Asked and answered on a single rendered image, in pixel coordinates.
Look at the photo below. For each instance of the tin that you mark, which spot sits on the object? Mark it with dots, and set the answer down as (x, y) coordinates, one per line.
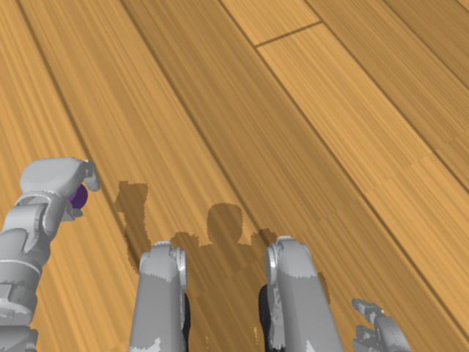
(79, 198)

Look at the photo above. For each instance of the left robot hand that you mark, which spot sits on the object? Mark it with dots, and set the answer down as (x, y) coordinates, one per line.
(60, 177)

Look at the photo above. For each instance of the right robot foot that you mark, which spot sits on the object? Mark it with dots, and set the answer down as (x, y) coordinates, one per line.
(264, 318)

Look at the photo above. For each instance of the right robot hand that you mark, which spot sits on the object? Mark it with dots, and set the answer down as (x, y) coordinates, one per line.
(387, 337)

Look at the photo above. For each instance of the left robot arm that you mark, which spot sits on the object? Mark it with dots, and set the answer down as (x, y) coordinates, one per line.
(29, 227)

